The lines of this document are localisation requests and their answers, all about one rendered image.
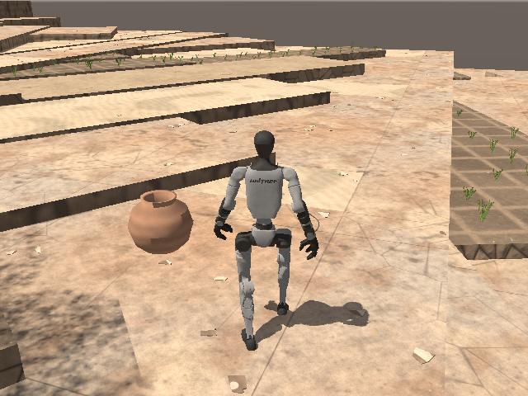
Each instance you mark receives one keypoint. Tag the right robot hand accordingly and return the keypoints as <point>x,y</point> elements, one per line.
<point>313,247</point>

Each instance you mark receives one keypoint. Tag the left robot hand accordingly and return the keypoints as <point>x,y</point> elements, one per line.
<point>225,227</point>

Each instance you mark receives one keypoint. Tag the robot left thigh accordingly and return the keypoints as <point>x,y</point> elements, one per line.
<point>243,249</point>

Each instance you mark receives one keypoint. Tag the robot right upper arm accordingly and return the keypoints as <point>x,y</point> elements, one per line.
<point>294,187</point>

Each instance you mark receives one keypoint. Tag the robot left forearm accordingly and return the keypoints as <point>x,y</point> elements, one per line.
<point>222,215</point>

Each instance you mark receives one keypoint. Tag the robot right forearm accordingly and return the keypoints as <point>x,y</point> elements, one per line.
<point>306,224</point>

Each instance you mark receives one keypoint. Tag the robot left upper arm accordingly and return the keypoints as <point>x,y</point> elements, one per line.
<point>237,175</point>

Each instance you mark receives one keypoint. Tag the robot head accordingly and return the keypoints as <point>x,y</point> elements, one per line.
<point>264,144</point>

